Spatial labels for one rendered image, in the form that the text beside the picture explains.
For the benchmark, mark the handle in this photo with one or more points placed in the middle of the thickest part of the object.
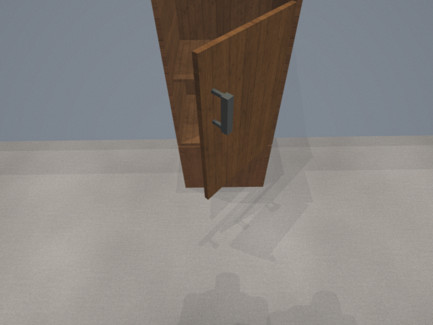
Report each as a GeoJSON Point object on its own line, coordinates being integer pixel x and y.
{"type": "Point", "coordinates": [226, 124]}

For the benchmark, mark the cupboard door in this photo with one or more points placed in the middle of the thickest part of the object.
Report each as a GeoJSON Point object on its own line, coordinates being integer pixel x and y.
{"type": "Point", "coordinates": [248, 63]}

